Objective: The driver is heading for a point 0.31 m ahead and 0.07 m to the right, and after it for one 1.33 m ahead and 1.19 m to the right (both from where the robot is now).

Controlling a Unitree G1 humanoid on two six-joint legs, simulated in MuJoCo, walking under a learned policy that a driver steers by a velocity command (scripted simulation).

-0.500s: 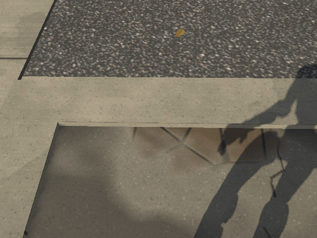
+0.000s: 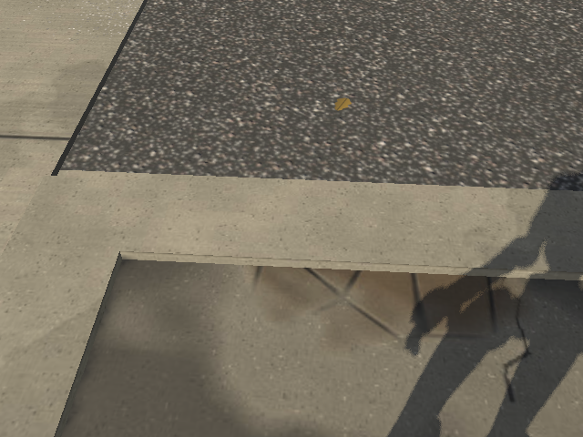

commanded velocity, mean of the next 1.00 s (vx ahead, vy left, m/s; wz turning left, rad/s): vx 0.83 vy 0.00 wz -0.66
